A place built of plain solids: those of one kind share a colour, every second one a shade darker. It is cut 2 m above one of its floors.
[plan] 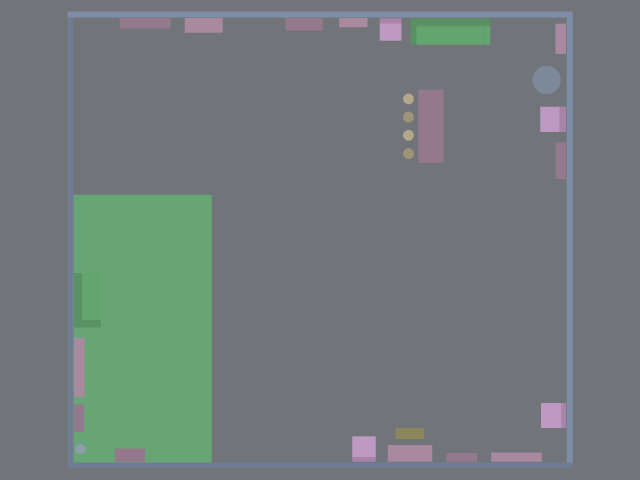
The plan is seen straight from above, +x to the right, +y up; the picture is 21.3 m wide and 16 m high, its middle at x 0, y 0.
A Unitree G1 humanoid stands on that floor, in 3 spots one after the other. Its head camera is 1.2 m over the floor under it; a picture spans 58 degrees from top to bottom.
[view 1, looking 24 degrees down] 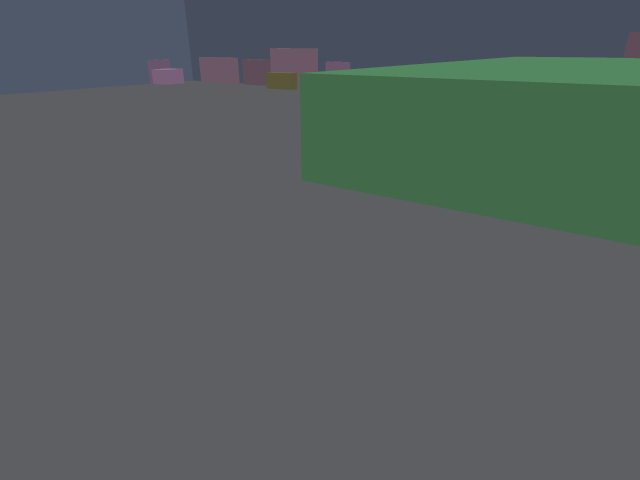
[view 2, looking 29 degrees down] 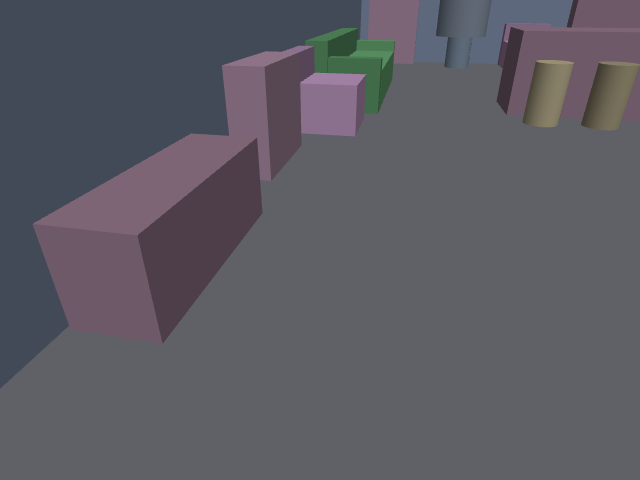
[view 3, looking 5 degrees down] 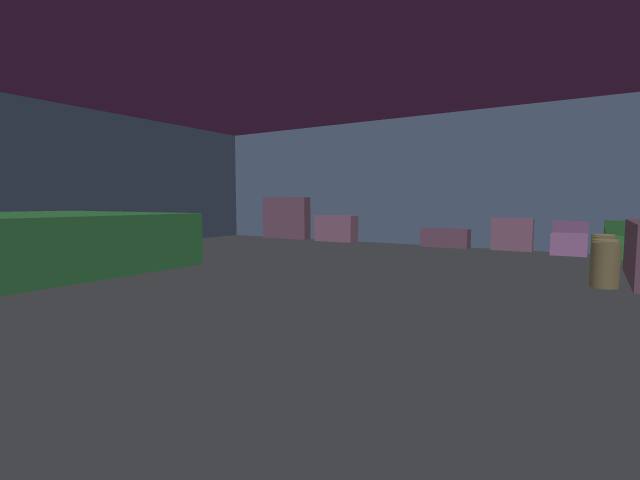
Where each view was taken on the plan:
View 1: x -6.08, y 4.84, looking -56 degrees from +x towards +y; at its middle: ground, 2.95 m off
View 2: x -2.30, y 6.09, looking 12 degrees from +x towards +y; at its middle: ground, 2.48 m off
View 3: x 2.75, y -4.37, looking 122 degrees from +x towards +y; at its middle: case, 13.36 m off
